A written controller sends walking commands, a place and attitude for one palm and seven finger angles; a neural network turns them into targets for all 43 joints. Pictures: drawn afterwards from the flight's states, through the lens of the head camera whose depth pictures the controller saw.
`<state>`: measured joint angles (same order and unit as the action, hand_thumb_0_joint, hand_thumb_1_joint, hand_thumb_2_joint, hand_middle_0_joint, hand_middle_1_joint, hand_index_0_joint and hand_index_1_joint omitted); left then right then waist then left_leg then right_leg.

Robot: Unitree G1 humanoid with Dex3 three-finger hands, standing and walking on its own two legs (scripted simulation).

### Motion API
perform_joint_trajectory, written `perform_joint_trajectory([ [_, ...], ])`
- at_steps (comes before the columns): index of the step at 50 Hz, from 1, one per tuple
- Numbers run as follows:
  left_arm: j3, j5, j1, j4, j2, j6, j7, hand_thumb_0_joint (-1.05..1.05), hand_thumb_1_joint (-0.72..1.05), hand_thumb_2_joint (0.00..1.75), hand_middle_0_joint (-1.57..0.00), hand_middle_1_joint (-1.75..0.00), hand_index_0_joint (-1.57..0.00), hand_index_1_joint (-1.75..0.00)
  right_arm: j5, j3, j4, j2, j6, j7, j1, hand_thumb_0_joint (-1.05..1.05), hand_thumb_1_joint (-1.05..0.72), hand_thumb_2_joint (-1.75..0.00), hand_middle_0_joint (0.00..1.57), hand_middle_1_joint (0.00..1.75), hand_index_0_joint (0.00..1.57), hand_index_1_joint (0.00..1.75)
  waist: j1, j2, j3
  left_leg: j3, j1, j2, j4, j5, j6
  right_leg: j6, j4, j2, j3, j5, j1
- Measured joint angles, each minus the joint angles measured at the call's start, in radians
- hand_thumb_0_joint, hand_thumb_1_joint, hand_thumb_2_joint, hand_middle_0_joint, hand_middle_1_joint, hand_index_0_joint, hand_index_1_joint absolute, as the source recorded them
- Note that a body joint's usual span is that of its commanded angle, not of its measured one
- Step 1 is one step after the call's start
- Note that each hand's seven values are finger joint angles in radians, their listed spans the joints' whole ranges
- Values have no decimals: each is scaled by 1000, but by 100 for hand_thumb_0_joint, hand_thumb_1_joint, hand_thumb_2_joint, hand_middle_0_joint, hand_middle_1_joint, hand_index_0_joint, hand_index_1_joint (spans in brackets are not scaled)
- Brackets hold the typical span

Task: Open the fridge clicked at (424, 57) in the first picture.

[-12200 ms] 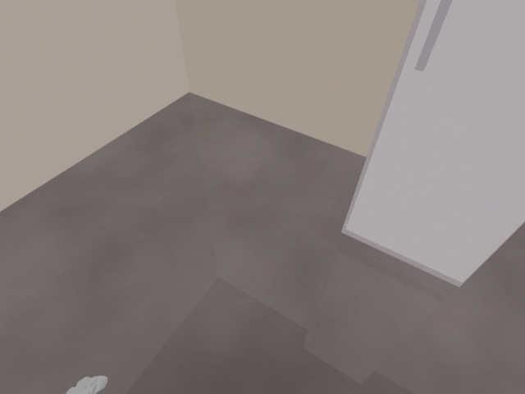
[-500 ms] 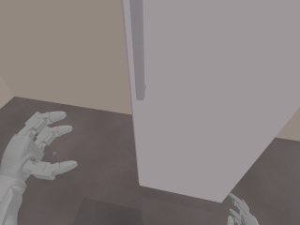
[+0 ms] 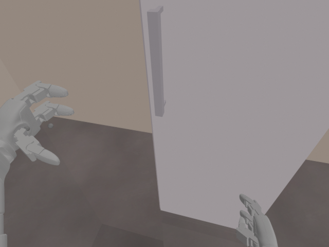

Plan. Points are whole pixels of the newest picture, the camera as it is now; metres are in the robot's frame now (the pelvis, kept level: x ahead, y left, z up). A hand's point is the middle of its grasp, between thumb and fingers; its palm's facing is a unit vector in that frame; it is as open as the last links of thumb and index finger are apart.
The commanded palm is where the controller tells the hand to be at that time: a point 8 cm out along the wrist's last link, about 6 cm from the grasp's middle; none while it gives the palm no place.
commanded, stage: raise the hand to about handle height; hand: left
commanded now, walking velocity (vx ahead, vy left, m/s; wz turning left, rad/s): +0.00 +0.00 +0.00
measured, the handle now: (159, 67) +0.47 +0.07 +0.24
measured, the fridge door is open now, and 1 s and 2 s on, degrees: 0 0 0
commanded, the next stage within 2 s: move the hooked fingers beside the handle in 0.66 s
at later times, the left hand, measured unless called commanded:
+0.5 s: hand (45, 104) +0.28 +0.26 +0.26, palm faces -0.01 -0.99 -0.15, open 13.9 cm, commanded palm +0.24 +0.31 +0.27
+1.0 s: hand (59, 100) +0.31 +0.25 +0.25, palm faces -0.05 -0.99 -0.14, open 14.0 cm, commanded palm +0.27 +0.30 +0.27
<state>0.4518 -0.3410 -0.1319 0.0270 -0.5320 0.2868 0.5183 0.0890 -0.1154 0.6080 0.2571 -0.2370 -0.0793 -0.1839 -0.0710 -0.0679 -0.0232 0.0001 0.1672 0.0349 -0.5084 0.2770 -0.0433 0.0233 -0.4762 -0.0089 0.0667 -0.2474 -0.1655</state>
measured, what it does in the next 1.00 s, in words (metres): stands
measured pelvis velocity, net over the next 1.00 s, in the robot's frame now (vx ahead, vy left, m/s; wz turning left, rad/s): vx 0.01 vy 0.00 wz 0.00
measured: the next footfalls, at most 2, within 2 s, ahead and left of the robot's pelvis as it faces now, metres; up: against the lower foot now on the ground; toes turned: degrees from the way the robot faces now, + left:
none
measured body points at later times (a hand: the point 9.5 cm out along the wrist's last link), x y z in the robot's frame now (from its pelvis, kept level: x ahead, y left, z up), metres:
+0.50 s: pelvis +0.00 -0.01 +0.00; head -0.04 -0.03 +0.45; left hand +0.28 +0.32 +0.27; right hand +0.21 -0.24 -0.06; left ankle +0.00 +0.09 -0.74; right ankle +0.01 -0.11 -0.74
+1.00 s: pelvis +0.01 +0.00 +0.00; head -0.02 -0.03 +0.45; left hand +0.30 +0.31 +0.26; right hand +0.22 -0.21 -0.07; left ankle +0.00 +0.09 -0.74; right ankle +0.01 -0.11 -0.74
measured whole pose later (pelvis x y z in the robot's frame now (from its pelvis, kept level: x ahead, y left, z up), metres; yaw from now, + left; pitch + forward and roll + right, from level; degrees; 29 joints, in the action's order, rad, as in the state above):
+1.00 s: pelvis +0.01 +0.00 +0.00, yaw +0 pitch -3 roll +0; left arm 0.42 -0.30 -0.37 -0.10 -0.56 0.41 0.51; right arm 0.11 -0.11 0.62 0.28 -0.19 -0.07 -0.17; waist -0.07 -0.07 -0.03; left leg 0.00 0.18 0.05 -0.51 0.28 -0.05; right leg 0.02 -0.50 0.00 0.07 -0.27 -0.19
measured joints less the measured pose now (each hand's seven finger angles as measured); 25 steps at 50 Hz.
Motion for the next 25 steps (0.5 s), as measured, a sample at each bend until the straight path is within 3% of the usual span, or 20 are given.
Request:
perform_joint_trajectory([
  [5,59,-20,-99,-45,-49,1,11,-1,-50,31,-31,-120,-31,-120,4,-5,20,3,10,1,-3,1,-90,-90,21,30,20,30,0,-1,-10,-5,-15,-5,10,-2,6,6,14,-5,5,3,17],
  [11,55,30,-222,-180,-113,80,17,-1,-50,31,-31,-120,-31,-120,20,10,23,33,33,5,4,1,-90,-90,21,30,20,30,3,-13,-12,-9,9,-2,8,-10,9,8,1,-2,9,3,-10],
  [18,46,-1,-143,-142,-75,104,71,-1,-50,30,-31,-120,-30,-120,25,24,11,53,60,16,12,1,-90,-90,21,30,20,30,20,-16,-25,7,27,-8,-11,2,9,7,-23,-7,-6,-6,-36],
  [25,68,6,-144,-85,-54,82,13,-1,-50,30,-31,-120,-31,-120,18,28,-3,40,46,8,7,1,-90,-90,20,30,20,30,18,4,-14,8,5,-14,-20,15,13,13,-25,-14,-8,-14,-12],
])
